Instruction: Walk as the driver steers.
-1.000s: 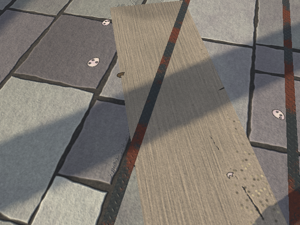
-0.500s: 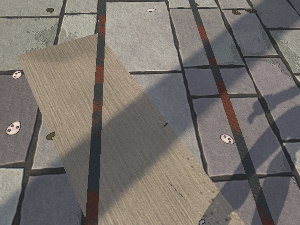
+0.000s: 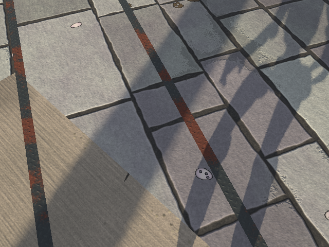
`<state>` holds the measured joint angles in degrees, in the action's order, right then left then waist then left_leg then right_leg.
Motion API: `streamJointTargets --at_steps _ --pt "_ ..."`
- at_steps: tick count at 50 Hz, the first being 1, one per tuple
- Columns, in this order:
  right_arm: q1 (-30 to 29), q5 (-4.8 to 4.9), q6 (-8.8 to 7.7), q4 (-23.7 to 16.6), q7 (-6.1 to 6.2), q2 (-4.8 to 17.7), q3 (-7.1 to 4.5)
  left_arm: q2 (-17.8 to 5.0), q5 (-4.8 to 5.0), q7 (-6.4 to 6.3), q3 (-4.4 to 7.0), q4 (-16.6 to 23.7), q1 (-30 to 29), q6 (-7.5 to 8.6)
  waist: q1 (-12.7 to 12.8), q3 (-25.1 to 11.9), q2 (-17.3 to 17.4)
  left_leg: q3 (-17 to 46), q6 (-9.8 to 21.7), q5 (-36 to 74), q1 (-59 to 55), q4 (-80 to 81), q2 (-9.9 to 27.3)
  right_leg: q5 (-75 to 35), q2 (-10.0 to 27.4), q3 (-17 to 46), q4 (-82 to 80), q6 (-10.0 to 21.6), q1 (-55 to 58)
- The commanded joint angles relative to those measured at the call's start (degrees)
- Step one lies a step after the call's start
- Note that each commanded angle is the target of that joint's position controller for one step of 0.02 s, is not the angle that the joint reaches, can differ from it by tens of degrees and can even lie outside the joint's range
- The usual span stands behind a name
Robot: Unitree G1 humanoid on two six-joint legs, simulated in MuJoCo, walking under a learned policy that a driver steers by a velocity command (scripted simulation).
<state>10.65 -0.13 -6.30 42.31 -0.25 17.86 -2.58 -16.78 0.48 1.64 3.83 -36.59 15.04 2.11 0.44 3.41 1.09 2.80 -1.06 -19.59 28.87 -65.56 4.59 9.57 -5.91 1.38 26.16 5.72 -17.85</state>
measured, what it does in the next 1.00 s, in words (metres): walks ahead, turning right: left foot, then right foot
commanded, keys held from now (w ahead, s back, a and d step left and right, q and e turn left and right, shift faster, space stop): w+e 0.34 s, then w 0.66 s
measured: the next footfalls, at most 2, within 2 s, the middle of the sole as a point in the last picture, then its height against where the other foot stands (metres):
left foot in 0.30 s outside the picture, level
right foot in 0.80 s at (225, 222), level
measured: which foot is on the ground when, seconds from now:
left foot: up 0.00-0.28, down 0.30-0.82, up 0.84-1.00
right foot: down 0.00-0.30, up 0.32-0.78, down 0.80-1.00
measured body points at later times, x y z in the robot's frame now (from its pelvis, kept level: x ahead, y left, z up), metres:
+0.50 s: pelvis +0.28 +0.04 +0.00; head +0.31 +0.05 +0.45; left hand +0.47 +0.28 -0.10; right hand +0.31 -0.25 -0.10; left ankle +0.33 +0.14 -0.74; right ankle +0.23 -0.09 -0.66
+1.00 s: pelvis +0.52 -0.09 +0.01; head +0.53 -0.12 +0.46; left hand +0.69 +0.14 -0.09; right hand +0.54 -0.40 -0.11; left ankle +0.59 +0.06 -0.66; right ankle +0.51 -0.18 -0.74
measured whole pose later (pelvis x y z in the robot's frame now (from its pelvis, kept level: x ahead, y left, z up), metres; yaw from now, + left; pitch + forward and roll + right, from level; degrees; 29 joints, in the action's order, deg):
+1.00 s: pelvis +0.52 -0.09 +0.01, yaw -18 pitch +1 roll +0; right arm 12.6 0.7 -4.1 46.5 -0.6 18.4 -2.8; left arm -15.3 -0.1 1.6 2.8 -42.5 16.6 4.0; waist 1.1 1.1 2.7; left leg 1.3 -0.3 -15.2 32.5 -61.2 6.2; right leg 9.4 -2.8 -1.9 20.5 3.9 -12.4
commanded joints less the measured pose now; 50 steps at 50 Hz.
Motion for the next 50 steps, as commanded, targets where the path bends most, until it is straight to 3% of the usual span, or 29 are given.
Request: streamJointTargets --at_steps 1,6,9,12,14,15,16,17,18,19,20,21,23,27,30,33,36,38,39,40,41,42,43,44,45,47,50 --pt "1.7 -0.92 0.29 -3.3 0.27 5.9 -1.71 -7.7 -0.07 -1.02 2.10 4.0 -1.7 1.52 -1.9 -5.8 -3.3 0.9 -2.0 4.1 6.4 5.4 1.8 -15.0 15.0 18.0 -13.0 12.0 6.5" --pt "-9.5 -0.71 0.34 -6.0 -0.28 2.4 -0.20 -9.5 0.62 -2.43 2.67 1.5 2.2 0.87 2.1 -3.2 -4.8 -0.1 -3.4 22.2 2.1 26.9 -2.1 -9.2 10.3 12.9 -12.1 7.9 1.5" --pt "-13.5 0.32 -0.17 -7.2 -0.95 3.5 -0.48 -10.0 1.07 -2.54 2.87 -0.2 5.3 0.56 3.6 -2.9 -5.5 1.0 -2.9 25.0 -1.1 33.2 -3.9 -4.4 11.6 16.4 -10.3 6.7 3.1" --pt "-12.6 0.58 -0.71 -7.4 -1.32 5.8 -1.53 -9.2 1.15 -2.78 2.80 -1.0 5.8 0.14 2.5 -3.1 -7.2 2.7 -1.0 19.4 -3.0 36.7 -4.1 -2.5 13.5 21.7 -5.2 5.5 8.2" --pt "-6.6 0.52 -1.14 -6.0 -1.04 6.8 -2.52 -8.1 0.92 -2.76 2.55 -0.9 4.7 -0.26 -0.9 -4.7 -8.4 1.2 1.3 16.2 -10.9 39.4 -4.5 -4.7 12.2 22.6 -0.1 3.8 8.4" --pt "-0.6 -0.25 -1.43 -5.1 -0.65 8.6 -3.36 -5.5 0.58 -2.55 1.59 -0.4 4.8 -0.15 -3.8 -9.7 -6.8 3.6 3.8 15.4 -21.6 39.4 -0.9 -5.1 9.2 20.0 9.0 1.9 5.7" --pt "7.2 -0.91 -1.35 -4.6 -0.30 12.2 -4.25 -1.7 -0.46 -2.45 0.33 0.2 8.3 0.08 -4.9 -18.3 2.7 15.3 8.3 13.3 -38.5 37.8 10.3 9.0 3.8 14.1 26.2 -1.0 -4.5" --pt "11.3 -0.60 -0.36 -2.2 -0.83 14.6 -5.02 -1.5 1.75 -2.49 -0.14 1.8 13.9 0.57 -2.8 -22.8 21.0 42.6 15.8 -5.5 -49.8 46.2 20.0 26.0 0.1 8.8 42.1 -3.7 -22.6" --pt "9.3 0.38 -0.26 -3.3 -1.01 8.9 -3.75 -7.3 2.19 -2.78 1.00 0.0 11.3 0.47 -4.3 -16.5 11.6 42.6 14.1 -17.4 -45.1 49.3 18.3 21.8 4.3 10.6 48.2 -4.5 -27.4" --pt "6.7 0.30 0.06 -3.3 -0.83 6.3 -2.94 -9.1 1.61 -2.77 1.55 0.7 5.3 0.18 -5.1 -9.6 6.5 33.3 12.0 -13.3 -37.7 49.9 15.9 16.5 5.8 8.6 48.7 -4.7 -28.0" --pt "4.4 -0.38 0.27 -3.4 -0.92 5.2 -2.36 -8.3 0.80 -2.81 1.42 1.1 2.4 0.01 -4.2 -6.0 2.8 26.4 11.3 -4.9 -30.9 50.5 13.3 13.1 7.4 7.4 47.2 -4.9 -25.7" --pt "3.0 -0.68 0.35 -2.8 -0.89 4.1 -2.00 -7.1 0.39 -2.59 1.41 1.6 0.9 0.18 -3.1 -3.5 2.9 21.8 11.6 1.1 -26.4 51.6 11.3 10.8 8.7 7.5 44.2 -4.8 -24.3" --pt "2.4 -0.68 -0.05 -1.9 -0.80 2.9 -1.62 -4.8 0.87 -2.04 1.06 1.3 1.8 0.18 -1.3 -3.0 5.5 15.2 11.6 7.7 -22.3 53.8 8.5 9.1 10.0 6.3 39.8 -4.6 -20.2" --pt "4.1 0.42 -0.34 0.4 -0.67 5.8 -2.40 -2.2 -0.15 -1.58 -0.17 2.5 -2.8 0.50 -1.5 -2.3 3.6 9.4 14.0 17.4 -22.5 56.7 9.1 3.7 11.4 3.6 28.1 -5.6 -21.6" --pt "5.2 0.90 0.35 1.5 -0.47 7.4 -2.62 -1.2 -0.03 -0.72 -0.98 3.3 -8.0 1.39 -3.3 -1.8 3.2 4.1 12.9 20.3 -22.1 57.4 7.6 -4.9 11.2 1.3 17.0 -5.9 -18.4" --pt "8.5 1.46 1.03 3.3 -0.45 8.6 -2.73 -1.5 0.45 -0.06 -1.08 4.4 -13.0 1.84 -5.1 -1.1 3.4 2.0 11.9 20.5 -22.8 56.8 7.7 -8.9 9.7 -0.6 10.0 -5.9 -14.6" --pt "10.3 1.98 1.92 4.9 -0.36 9.5 -2.95 -2.8 0.71 0.45 -0.71 5.6 -15.5 2.03 -4.7 -0.2 4.1 2.6 10.8 22.6 -26.9 54.8 10.2 -5.9 8.9 -0.8 5.9 -4.0 -13.4" --pt "9.3 2.23 2.57 5.4 -0.07 10.4 -3.11 -4.5 0.35 0.45 0.20 4.6 -11.5 2.14 -1.1 -2.4 4.3 0.9 9.3 33.1 -27.9 49.1 9.9 -4.4 7.0 -2.6 2.4 -2.0 -5.6" --pt "9.4 2.21 2.76 5.5 0.08 9.6 -2.75 -6.6 -0.01 0.12 1.44 2.3 -4.7 2.03 2.3 -6.7 3.2 -1.6 7.9 40.6 -26.3 40.6 7.5 -4.8 5.4 -3.8 0.9 -0.5 4.7" --pt "9.2 1.29 2.62 4.8 0.25 7.4 -1.73 -9.7 -0.25 -0.50 2.79 0.1 4.8 1.78 6.5 -13.3 1.1 -4.0 5.7 35.3 -18.5 27.6 4.9 -5.2 9.9 0.9 2.4 1.9 19.5" --pt "13.6 0.09 1.65 2.5 -0.03 1.6 0.35 -16.2 -1.06 -1.03 4.07 -0.7 10.7 1.32 5.8 -21.4 -12.7 -6.8 1.3 10.0 4.0 4.5 -3.6 1.9 25.2 26.2 0.1 10.6 40.2" --pt "12.9 0.59 0.53 3.2 -0.17 3.4 0.05 -12.7 -0.26 -0.87 3.11 -1.1 12.0 1.27 6.5 -24.8 -14.4 1.4 1.4 -13.2 11.7 -4.6 -5.5 8.4 28.3 40.3 -7.6 13.1 40.6" --pt "8.7 2.17 -0.04 1.9 -0.56 7.6 -1.26 -10.0 -0.06 -0.65 1.94 -1.0 8.1 1.54 5.8 -16.0 -10.8 2.3 2.2 -10.2 16.7 -7.8 -2.1 10.7 26.4 33.1 -8.7 10.6 34.0" --pt "5.4 2.34 -0.18 1.2 -0.56 7.4 -1.20 -8.2 -0.04 -0.54 1.34 -0.7 4.4 1.69 4.3 -10.7 -8.2 0.8 2.6 -5.0 16.3 -5.8 0.4 7.6 23.8 25.7 -9.7 9.1 26.4" --pt "4.1 1.41 -0.01 1.2 -0.39 6.7 -1.25 -6.6 -0.31 -0.28 0.82 -0.7 1.3 1.86 2.7 -7.0 -5.9 0.2 2.2 -1.0 14.4 -2.5 2.0 3.1 21.4 20.8 -11.6 8.3 19.6" --pt "6.0 0.84 1.19 2.0 -0.39 5.2 -1.30 -4.9 -0.85 -0.04 0.43 -0.7 -1.9 2.51 -0.6 -5.2 -7.5 0.7 1.4 3.8 8.0 1.3 3.7 -3.1 18.6 15.3 -15.2 7.7 11.4" --pt "4.4 0.42 2.46 1.7 -0.12 3.3 -1.00 -6.1 -0.55 -0.31 0.88 -2.5 -1.4 3.62 -1.6 -3.6 -5.8 0.2 -0.2 8.9 8.2 6.5 3.8 -9.7 18.0 10.3 -18.1 8.7 8.2"
Over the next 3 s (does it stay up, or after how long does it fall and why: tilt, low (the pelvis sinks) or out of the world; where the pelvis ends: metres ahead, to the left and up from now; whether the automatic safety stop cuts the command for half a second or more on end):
stays up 1.60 -0.03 0.00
